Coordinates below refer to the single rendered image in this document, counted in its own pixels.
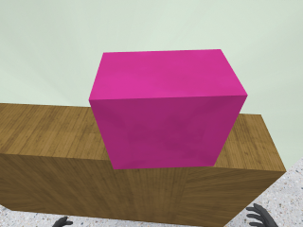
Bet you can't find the left robot hand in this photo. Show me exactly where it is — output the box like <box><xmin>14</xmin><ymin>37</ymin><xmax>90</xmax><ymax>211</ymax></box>
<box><xmin>52</xmin><ymin>216</ymin><xmax>73</xmax><ymax>227</ymax></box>

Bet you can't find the carton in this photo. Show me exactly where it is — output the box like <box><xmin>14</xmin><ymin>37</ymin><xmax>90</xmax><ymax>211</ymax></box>
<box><xmin>88</xmin><ymin>49</ymin><xmax>248</xmax><ymax>169</ymax></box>

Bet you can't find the pedestal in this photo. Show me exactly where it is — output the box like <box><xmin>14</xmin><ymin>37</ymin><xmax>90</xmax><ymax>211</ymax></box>
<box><xmin>0</xmin><ymin>103</ymin><xmax>287</xmax><ymax>227</ymax></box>

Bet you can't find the right robot hand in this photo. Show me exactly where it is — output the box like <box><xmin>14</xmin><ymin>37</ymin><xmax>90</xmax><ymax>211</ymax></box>
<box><xmin>245</xmin><ymin>203</ymin><xmax>278</xmax><ymax>227</ymax></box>

